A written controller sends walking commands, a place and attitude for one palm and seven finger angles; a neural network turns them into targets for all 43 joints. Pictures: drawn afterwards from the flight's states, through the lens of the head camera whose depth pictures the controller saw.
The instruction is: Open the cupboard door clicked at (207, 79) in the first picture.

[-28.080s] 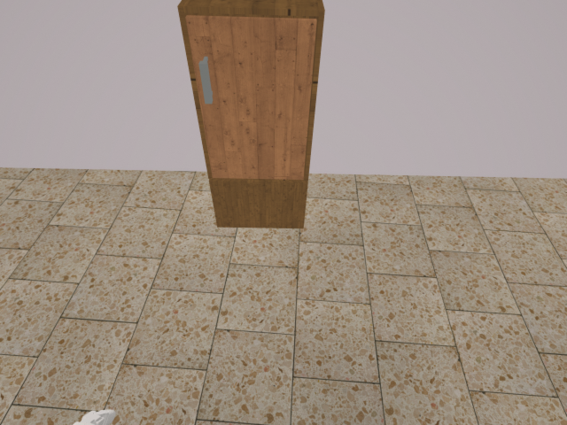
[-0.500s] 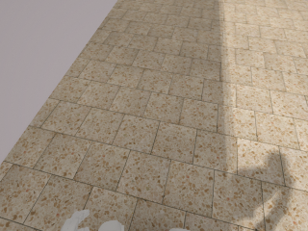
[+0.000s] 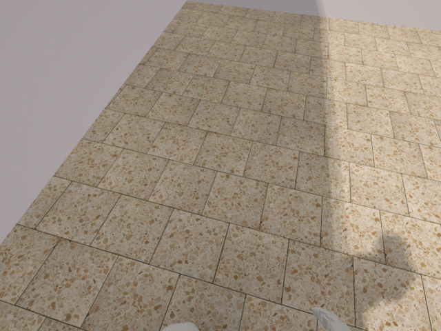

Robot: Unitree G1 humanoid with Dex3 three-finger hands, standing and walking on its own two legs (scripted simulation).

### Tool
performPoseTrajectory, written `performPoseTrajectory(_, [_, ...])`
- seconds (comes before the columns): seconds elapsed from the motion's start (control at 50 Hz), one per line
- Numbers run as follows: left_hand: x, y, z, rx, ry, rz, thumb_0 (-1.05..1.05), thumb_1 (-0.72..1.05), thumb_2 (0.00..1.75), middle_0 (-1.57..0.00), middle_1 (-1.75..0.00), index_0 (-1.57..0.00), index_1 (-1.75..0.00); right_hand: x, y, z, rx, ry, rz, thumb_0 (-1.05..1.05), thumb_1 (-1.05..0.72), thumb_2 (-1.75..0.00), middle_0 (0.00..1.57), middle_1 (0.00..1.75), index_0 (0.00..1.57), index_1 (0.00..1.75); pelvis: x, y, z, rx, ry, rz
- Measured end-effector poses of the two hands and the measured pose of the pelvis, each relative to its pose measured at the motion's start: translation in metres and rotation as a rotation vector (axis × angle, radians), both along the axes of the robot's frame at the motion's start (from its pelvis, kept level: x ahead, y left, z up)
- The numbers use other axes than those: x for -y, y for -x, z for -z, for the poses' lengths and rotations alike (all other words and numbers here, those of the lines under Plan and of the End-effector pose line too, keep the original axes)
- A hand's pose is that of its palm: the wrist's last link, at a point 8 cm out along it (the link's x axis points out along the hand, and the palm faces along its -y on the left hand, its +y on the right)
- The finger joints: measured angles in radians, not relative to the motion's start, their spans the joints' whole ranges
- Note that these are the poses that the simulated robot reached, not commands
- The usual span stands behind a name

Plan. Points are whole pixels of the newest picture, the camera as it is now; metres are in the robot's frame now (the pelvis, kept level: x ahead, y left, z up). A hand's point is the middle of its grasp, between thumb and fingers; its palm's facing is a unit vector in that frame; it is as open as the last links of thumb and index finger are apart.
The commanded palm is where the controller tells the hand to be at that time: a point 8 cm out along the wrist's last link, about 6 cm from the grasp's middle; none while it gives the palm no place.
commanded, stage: walk to a spot facing it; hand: left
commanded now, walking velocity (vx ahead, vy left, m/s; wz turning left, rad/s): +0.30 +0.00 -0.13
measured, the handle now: out of the picture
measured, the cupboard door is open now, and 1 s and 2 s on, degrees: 50 50 50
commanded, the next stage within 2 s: turn to face it in 0.08 s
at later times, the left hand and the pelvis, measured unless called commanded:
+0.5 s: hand (176, 227) +0.36 +0.15 -0.14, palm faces +0.05 -0.97 -0.22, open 7.3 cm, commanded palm none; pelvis +0.21 -0.04 +0.01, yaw +7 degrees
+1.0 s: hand (135, 272) +0.25 +0.22 -0.15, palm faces +0.44 -0.86 -0.27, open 7.3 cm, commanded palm none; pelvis +0.26 -0.02 +0.01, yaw +25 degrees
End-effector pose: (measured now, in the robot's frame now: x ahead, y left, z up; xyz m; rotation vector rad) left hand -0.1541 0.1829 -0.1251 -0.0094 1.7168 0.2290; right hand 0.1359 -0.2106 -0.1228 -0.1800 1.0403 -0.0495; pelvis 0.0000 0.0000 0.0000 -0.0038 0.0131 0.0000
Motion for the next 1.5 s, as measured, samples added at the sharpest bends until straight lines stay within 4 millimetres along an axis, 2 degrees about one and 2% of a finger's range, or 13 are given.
performPoseTrajectory(0.06, [-0.013, -0.053, 0.006, 0.035, 0.007, 0.035, 0.01, 0.91, 0.9, -0.2, -0.3, -0.2, -0.3, 0.002, 0.002, 0.001, -0.037, 0.015, 0.052, 0.0, -0.91, -0.9, 0.2, 0.3, 0.2, 0.3, -0.006, -0.03, -0.002, 0.014, -0.013, 0.008])
performPoseTrajectory(0.2, [-0.041, -0.241, 0.0, 0.344, -0.04, 0.114, 0.01, 0.91, 0.9, -0.2, -0.3, -0.2, -0.3, 0.013, 0.051, -0.008, -0.327, 0.063, 0.131, 0.0, -0.94, -0.9, 0.2, 0.3, 0.2, 0.3, -0.008, -0.094, -0.022, 0.007, -0.005, 0.007])
performPoseTrajectory(0.32, [-0.05, -0.375, -0.009, 0.479, -0.094, 0.218, 0.02, 0.94, 0.9, -0.19, -0.3, -0.2, -0.3, 0.012, 0.075, -0.016, -0.515, 0.034, 0.21, 0.0, -0.92, -0.9, 0.2, 0.3, 0.19, 0.3, 0.008, -0.149, -0.023, 0.002, 0.005, -0.013])
performPoseTrajectory(0.42, [-0.031, -0.467, -0.009, 0.601, -0.124, 0.245, 0.01, 0.93, 0.9, -0.19, -0.3, -0.2, -0.3, 0.017, 0.068, -0.008, -0.657, -0.013, 0.223, 0.0, -0.91, -0.9, 0.2, 0.3, 0.2, 0.3, 0.031, -0.196, -0.009, -0.013, -0.01, -0.071])
performPoseTrajectory(0.48, [-0.017, -0.496, -0.011, 0.669, -0.136, 0.228, 0.01, 0.92, 0.9, -0.19, -0.3, -0.2, -0.3, 0.031, 0.037, 0.001, -0.667, -0.013, 0.199, 0.0, -0.91, -0.9, 0.2, 0.3, 0.2, 0.3, 0.04, -0.21, -0.005, -0.009, -0.012, -0.113])
performPoseTrajectory(0.64, [-0.001, -0.472, -0.009, 0.63, -0.116, 0.053, -0.01, 0.92, 0.9, -0.2, -0.3, -0.2, -0.3, 0.068, -0.135, -0.002, -0.361, 0.074, 0.027, 0.01, -0.91, -0.9, 0.2, 0.3, 0.19, 0.3, 0.043, -0.234, -0.016, 0.013, -0.019, -0.224])
performPoseTrajectory(0.74, [-0.028, -0.448, 0.003, 0.609, -0.147, -0.058, -0.03, 0.94, 0.91, -0.2, -0.3, -0.21, -0.3, 0.059, -0.235, -0.018, -0.162, 0.138, -0.107, 0.0, -0.91, -0.9, 0.19, 0.29, 0.19, 0.29, 0.033, -0.243, -0.01, 0.013, 0.0, -0.298])
performPoseTrajectory(0.82, [-0.056, -0.419, 0.025, 0.555, -0.168, -0.134, -0.02, 0.93, 0.91, -0.2, -0.3, -0.21, -0.3, 0.039, -0.291, -0.021, -0.032, 0.18, -0.206, 0.0, -0.91, -0.9, 0.19, 0.29, 0.19, 0.29, 0.018, -0.249, 0.007, 0.0, 0.023, -0.354])
performPoseTrajectory(0.94, [-0.077, -0.383, 0.011, 0.45, -0.231, -0.195, 0.0, 0.92, 0.9, -0.2, -0.3, -0.2, -0.3, 0.014, -0.312, -0.025, -0.046, 0.174, -0.315, 0.0, -0.91, -0.9, 0.2, 0.3, 0.19, 0.3, 0.018, -0.254, -0.005, -0.027, 0.023, -0.408])
performPoseTrajectory(1.06, [-0.07, -0.364, -0.015, 0.406, -0.291, -0.247, 0.01, 0.91, 0.9, -0.19, -0.3, -0.2, -0.3, 0.006, -0.318, -0.015, -0.122, 0.122, -0.384, 0.0, -0.91, -0.9, 0.2, 0.3, 0.2, 0.3, 0.028, -0.266, -0.016, -0.041, 0.02, -0.464])
performPoseTrajectory(1.2, [-0.031, -0.366, -0.024, 0.411, -0.359, -0.295, 0.01, 0.91, 0.9, -0.2, -0.3, -0.2, -0.3, 0.026, -0.335, 0.015, -0.199, 0.073, -0.43, 0.0, -0.9, -0.9, 0.2, 0.3, 0.2, 0.3, 0.06, -0.284, -0.007, -0.041, -0.011, -0.552])
performPoseTrajectory(1.32, [0.018, -0.357, -0.032, 0.382, -0.335, -0.384, 0.01, 0.91, 0.9, -0.2, -0.3, -0.2, -0.3, 0.032, -0.366, 0.008, -0.227, 0.084, -0.495, 0.01, -0.91, -0.9, 0.2, 0.3, 0.2, 0.3, 0.074, -0.297, -0.02, -0.03, -0.049, -0.641])
performPoseTrajectory(1.5, [0.061, -0.324, -0.017, 0.345, -0.298, -0.554, 0.01, 0.92, 0.9, -0.2, -0.3, -0.21, -0.3, -0.009, -0.417, -0.007, -0.169, 0.12, -0.663, 0.01, -0.91, -0.9, 0.2, 0.3, 0.19, 0.3, 0.08, -0.306, -0.02, -0.021, -0.053, -0.774])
